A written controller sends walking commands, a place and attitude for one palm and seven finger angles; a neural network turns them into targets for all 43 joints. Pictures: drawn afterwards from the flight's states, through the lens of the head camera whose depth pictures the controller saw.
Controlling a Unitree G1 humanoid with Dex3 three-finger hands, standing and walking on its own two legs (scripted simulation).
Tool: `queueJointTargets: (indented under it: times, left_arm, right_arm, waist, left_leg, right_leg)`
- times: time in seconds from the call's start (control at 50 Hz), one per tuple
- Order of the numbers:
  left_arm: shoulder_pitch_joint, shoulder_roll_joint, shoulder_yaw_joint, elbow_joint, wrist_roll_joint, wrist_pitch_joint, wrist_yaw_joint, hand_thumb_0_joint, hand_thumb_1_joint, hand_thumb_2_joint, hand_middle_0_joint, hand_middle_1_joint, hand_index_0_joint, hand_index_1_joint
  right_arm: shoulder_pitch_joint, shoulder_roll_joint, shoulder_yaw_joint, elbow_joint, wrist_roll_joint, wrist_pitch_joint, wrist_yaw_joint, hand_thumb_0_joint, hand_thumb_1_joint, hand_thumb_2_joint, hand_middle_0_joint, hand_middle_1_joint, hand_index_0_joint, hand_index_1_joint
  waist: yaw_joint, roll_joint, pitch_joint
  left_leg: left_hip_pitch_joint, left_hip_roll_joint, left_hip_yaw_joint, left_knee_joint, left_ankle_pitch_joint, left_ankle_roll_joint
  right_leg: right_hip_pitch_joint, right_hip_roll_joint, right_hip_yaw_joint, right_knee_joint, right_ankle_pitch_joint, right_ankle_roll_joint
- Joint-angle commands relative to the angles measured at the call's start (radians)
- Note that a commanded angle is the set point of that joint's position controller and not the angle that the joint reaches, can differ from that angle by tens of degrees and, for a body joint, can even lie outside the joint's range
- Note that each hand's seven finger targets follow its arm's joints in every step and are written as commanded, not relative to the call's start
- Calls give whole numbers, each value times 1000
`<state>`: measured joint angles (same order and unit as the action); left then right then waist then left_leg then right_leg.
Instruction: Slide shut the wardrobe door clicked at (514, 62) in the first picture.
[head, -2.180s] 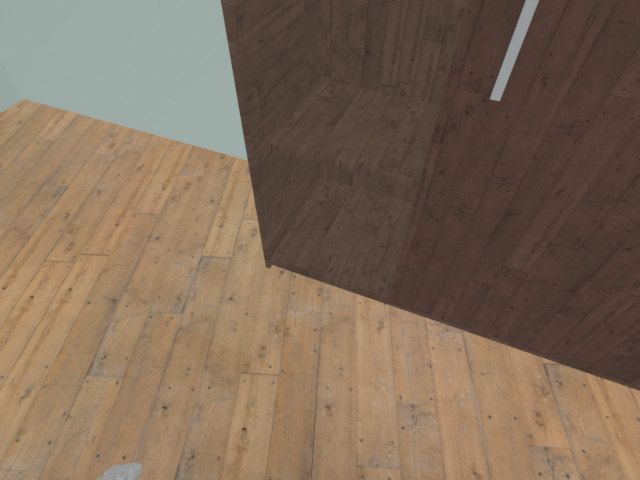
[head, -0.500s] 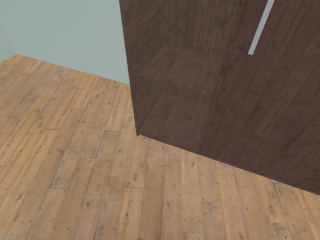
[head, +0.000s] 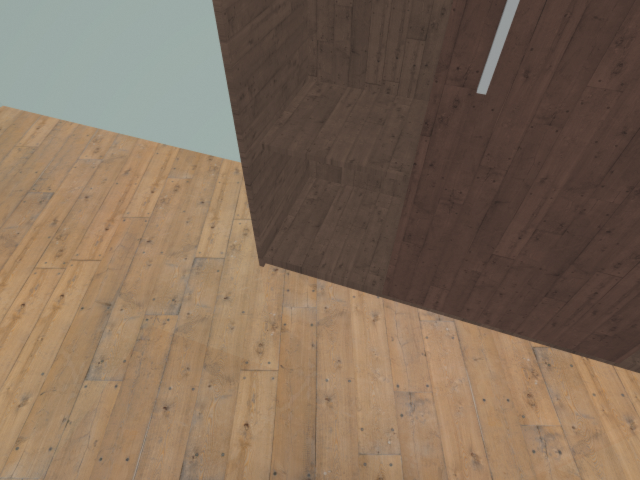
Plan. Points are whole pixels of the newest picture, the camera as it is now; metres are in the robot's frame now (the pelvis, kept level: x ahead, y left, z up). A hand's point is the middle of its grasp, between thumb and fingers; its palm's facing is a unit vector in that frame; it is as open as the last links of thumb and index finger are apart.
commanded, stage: turn to face it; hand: right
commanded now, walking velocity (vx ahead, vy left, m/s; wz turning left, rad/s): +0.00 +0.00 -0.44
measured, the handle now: out of the picture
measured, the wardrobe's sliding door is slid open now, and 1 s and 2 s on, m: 0.48 0.48 0.48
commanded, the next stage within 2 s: take the last steps up to it in 0.46 s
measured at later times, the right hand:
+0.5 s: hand out of the picture -0.03 -0.26 -0.18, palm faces +0.18 +0.96 -0.20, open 7.4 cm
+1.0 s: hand out of the picture -0.04 -0.18 -0.17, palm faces +0.20 +0.96 -0.18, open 7.4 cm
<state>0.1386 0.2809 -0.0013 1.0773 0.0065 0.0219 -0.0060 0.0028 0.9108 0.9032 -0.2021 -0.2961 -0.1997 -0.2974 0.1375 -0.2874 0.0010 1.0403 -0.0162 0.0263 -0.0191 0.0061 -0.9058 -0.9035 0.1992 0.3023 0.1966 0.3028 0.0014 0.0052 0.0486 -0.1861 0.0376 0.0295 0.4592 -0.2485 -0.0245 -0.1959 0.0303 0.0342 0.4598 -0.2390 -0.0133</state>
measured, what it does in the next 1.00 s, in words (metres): steps on the spot: left foot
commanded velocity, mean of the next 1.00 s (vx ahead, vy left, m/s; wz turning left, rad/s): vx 0.14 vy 0.06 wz -0.14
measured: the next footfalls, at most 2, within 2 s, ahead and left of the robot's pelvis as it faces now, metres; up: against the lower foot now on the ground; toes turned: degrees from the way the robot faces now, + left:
left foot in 1.00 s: +0.03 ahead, +0.09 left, +0.00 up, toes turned -7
right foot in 1.44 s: +0.25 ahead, -0.14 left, +0.00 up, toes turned -21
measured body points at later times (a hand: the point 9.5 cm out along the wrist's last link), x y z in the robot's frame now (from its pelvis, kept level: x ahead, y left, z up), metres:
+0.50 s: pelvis -0.03 -0.06 +0.01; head -0.01 -0.10 +0.45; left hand +0.04 +0.18 -0.13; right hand -0.04 -0.32 -0.16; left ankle -0.05 +0.12 -0.66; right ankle -0.01 -0.10 -0.74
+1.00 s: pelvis +0.00 -0.01 +0.00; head -0.01 +0.00 +0.45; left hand +0.00 +0.22 -0.16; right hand -0.05 -0.23 -0.16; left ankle -0.01 +0.09 -0.74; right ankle -0.01 -0.10 -0.74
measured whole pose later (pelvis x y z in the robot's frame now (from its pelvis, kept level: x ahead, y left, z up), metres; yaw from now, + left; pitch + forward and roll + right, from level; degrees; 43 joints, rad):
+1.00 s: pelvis +0.00 -0.01 +0.00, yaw -10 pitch +0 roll -1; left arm 0.37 0.16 0.05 1.13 0.02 0.00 0.02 0.00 0.91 0.90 -0.20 -0.30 -0.20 -0.30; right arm 0.35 -0.14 -0.04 1.08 -0.03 0.00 0.00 0.00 -0.91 -0.90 0.20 0.30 0.19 0.30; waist 0.02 0.01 -0.05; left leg -0.16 0.01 0.04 0.43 -0.34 0.03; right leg -0.22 0.07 -0.02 0.44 -0.24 -0.06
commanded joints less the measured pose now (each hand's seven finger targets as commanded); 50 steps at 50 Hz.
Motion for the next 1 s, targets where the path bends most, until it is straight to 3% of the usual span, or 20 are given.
queueJointTargets:
  times: [0.0, 0.02, 0.06, 0.1, 0.16, 0.18, 0.2, 0.22, 0.24, 0.28, 0.32, 0.42, 0.5, 0.54, 0.62, 0.72, 0.84, 0.92, 0.94, 0.98]
  left_arm:
    - [3, 125, 39, -92, 3, 0, 7, 0, 900, 900, -200, -300, -200, -300]
    - [11, 114, 44, -101, 2, 5, 8, 0, 900, 900, -200, -300, -200, -300]
    - [21, 90, 52, -118, 5, 14, 10, 0, 900, 900, -200, -300, -200, -300]
    - [33, 71, 62, -125, 3, 20, 6, 0, 900, 900, -200, -300, -200, -300]
    - [137, 46, 59, -110, 4, 5, 0, 0, 900, 900, -200, -300, -200, -300]
    - [170, 87, 64, -110, 11, -7, 1, 0, 900, 900, -200, -300, -200, -300]
    - [191, 175, 86, -119, 18, -15, 7, 0, 900, 900, -200, -300, -200, -300]
    - [180, 188, 89, -116, 18, -11, 16, 0, 900, 900, -200, -300, -200, -300]
    - [143, 155, 83, -122, 16, -11, 23, 0, 900, 900, -200, -300, -200, -300]
    - [97, 122, 74, -140, 16, -14, 32, 0, 900, 900, -200, -300, -200, -300]
    - [107, 98, 71, -136, 11, -26, 37, 0, 900, 900, -200, -300, -200, -300]
    - [171, 68, 72, -109, 4, -30, 45, 0, 900, 900, -200, -300, -200, -300]
    - [179, 64, 77, -95, 5, -24, 45, 0, 900, 900, -200, -300, -200, -300]
    - [178, 58, 77, -89, 7, -21, 45, 0, 900, 900, -200, -300, -200, -300]
    - [208, 46, 77, -55, 14, -30, 45, 0, 900, 900, -200, -300, -200, -300]
    - [235, 52, 81, -22, 19, -38, 44, 0, 900, 900, -200, -300, -200, -300]
    - [229, 57, 83, -13, 25, -45, 44, 0, 900, 900, -200, -300, -200, -300]
    - [203, 34, 85, -3, 21, -42, 38, 0, 900, 900, -200, -300, -200, -300]
    - [202, 3, 80, -2, 17, -43, 36, 0, 900, 900, -200, -300, -200, -300]
    - [136, -71, 59, -57, 14, -48, 25, 0, 900, 900, -200, -300, -200, -300]
  right_arm:
    - [67, -178, -50, -76, 0, -6, -16, 0, -900, -900, 200, 300, 200, 300]
    - [73, -189, -57, -87, 0, -6, -18, 0, -900, -900, 200, 300, 200, 300]
    - [68, -190, -63, -107, -6, -7, -21, 0, -900, -900, 200, 300, 200, 300]
    - [49, -180, -67, -127, -16, -7, -25, 0, -900, -900, 200, 300, 200, 300]
    - [21, -157, -71, -143, -8, -3, -18, 0, -900, -900, 200, 300, 200, 300]
    - [43, -111, -65, -152, 0, 5, -15, 0, -900, -900, 200, 300, 200, 300]
    - [40, -44, -54, -176, 7, 11, -10, 0, -900, -900, 200, 300, 200, 300]
    - [28, -57, -58, -174, 2, 17, -17, 0, -900, -900, 200, 300, 200, 300]
    - [32, -61, -65, -150, -2, 26, -20, 0, -900, -900, 200, 300, 200, 300]
    - [42, -59, -73, -124, -8, 24, -7, 0, -900, -900, 200, 300, 200, 300]
    - [82, -40, -70, -97, -9, 16, -3, 0, -900, -900, 200, 300, 200, 300]
    - [95, -19, -69, -80, -6, 16, -5, 0, -900, -900, 200, 300, 200, 300]
    - [88, -18, -69, -76, -6, 19, -8, 0, -900, -900, 200, 300, 200, 300]
    - [88, -12, -67, -69, -6, 21, -10, 0, -900, -900, 200, 300, 200, 300]
    - [120, 15, -48, -38, -13, 12, -5, 0, -900, -900, 200, 300, 200, 300]
    - [134, 30, -45, -27, -14, 3, 6, 0, -900, -900, 200, 300, 200, 300]
    - [189, 63, -51, -13, -10, -8, 16, 0, -900, -900, 200, 300, 200, 300]
    - [338, 83, -57, 50, -11, -25, 18, 0, -900, -900, 200, 300, 200, 300]
    - [373, 65, -62, 65, -16, -32, 14, 0, -900, -900, 200, 300, 200, 300]
    - [419, -35, -80, 59, -17, -43, -4, 0, -900, -900, 200, 300, 200, 300]
  waist:
    - [-20, 87, -88]
    - [-21, 124, -96]
    - [-18, 199, -70]
    - [-12, 204, -44]
    - [42, 130, -53]
    - [50, -58, -58]
    - [51, -345, -31]
    - [52, -266, -39]
    - [32, -236, -20]
    - [12, -122, 10]
    - [3, -67, -42]
    - [20, -86, -99]
    - [26, -107, -78]
    - [28, -111, -69]
    - [39, -103, -53]
    - [39, -81, 30]
    - [22, -65, 55]
    - [-32, -41, 30]
    - [-42, 12, 40]
    - [-74, 301, 102]
  left_leg:
    - [64, 189, -104, -33, 236, 63]
    - [59, 239, -136, -53, 246, 96]
    - [17, 318, -171, -85, 299, 173]
    - [-26, 334, -135, -89, 357, 201]
    - [-112, 270, -9, 71, 283, 106]
    - [-204, 164, 64, 236, 84, 36]
    - [-342, 25, 105, 448, -331, -43]
    - [-297, 27, -14, 571, -370, -19]
    - [-295, 48, -60, 612, -304, -9]
    - [-329, 52, -69, 663, -184, -15]
    - [-344, 51, -57, 662, -122, -31]
    - [-347, 37, -51, 581, -106, -52]
    - [-331, 31, -46, 497, -130, -56]
    - [-304, 26, -46, 460, -141, -53]
    - [-258, 9, -41, 382, -156, -29]
    - [-235, 7, -33, 324, -178, 2]
    - [-119, -1, -12, 209, -177, 25]
    - [145, -35, 39, -55, -71, 40]
    - [209, 11, -21, -130, -125, 58]
    - [182, 319, -483, -399, -549, 203]
  right_leg:
    - [-109, -79, 49, 93, 217, 2]
    - [-120, -58, 21, 164, 161, 10]
    - [-154, -30, -22, 313, -161, 23]
    - [-154, -47, -47, 392, -262, 28]
    - [10, -64, -71, 103, -26, 26]
    - [64, -150, 94, -38, 109, -12]
    - [53, -361, 404, -199, 241, -111]
    - [-24, -401, 427, -236, 165, -174]
    - [-74, -352, 386, -271, 11, -148]
    - [-80, -296, 336, -268, -70, -118]
    - [14, -261, 262, -239, 68, -112]
    - [147, -237, 235, -220, 215, -117]
    - [151, -237, 264, -237, 160, -121]
    - [131, -234, 277, -253, 107, -122]
    - [87, -244, 337, -337, -284, -121]
    - [-5, -275, 369, -386, -414, -138]
    - [-99, -286, 320, -377, -376, -147]
    - [-221, -203, 196, -261, -370, -89]
    - [-291, -150, 138, -151, -361, -58]
    - [-516, -7, -88, 294, -293, -8]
